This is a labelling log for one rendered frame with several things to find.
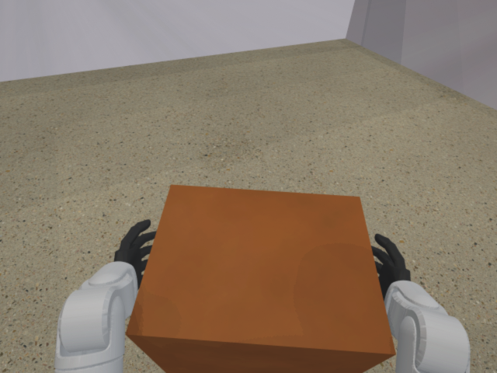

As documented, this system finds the robot left forearm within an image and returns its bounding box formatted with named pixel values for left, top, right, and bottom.
left=54, top=261, right=138, bottom=373

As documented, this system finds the robot right forearm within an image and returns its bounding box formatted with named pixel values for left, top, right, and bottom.
left=384, top=281, right=471, bottom=373

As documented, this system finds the robot right hand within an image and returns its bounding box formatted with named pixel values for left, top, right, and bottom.
left=371, top=234, right=411, bottom=299

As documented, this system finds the carton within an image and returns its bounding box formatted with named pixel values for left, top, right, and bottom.
left=125, top=184, right=396, bottom=373

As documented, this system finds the robot left hand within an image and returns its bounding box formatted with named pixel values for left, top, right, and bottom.
left=114, top=219, right=157, bottom=289

